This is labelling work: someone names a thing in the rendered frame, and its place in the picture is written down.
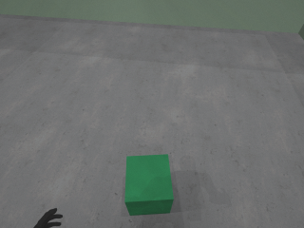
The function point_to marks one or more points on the carton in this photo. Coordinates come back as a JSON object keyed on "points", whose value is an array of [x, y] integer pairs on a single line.
{"points": [[148, 185]]}

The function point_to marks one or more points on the robot left hand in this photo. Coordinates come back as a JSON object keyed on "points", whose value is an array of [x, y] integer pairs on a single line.
{"points": [[49, 215]]}

